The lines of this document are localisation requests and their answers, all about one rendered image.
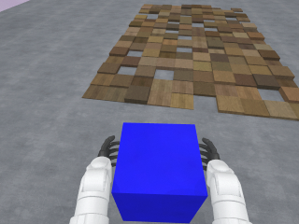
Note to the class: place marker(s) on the right robot hand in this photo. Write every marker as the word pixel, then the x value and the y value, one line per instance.
pixel 211 153

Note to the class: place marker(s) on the left robot hand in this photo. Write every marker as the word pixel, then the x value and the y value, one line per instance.
pixel 105 150

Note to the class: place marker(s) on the robot right forearm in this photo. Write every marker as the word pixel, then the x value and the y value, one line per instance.
pixel 226 194

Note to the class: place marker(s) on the robot left forearm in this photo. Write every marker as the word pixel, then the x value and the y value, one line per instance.
pixel 93 193

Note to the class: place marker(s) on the carton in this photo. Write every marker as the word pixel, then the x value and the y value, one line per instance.
pixel 159 175

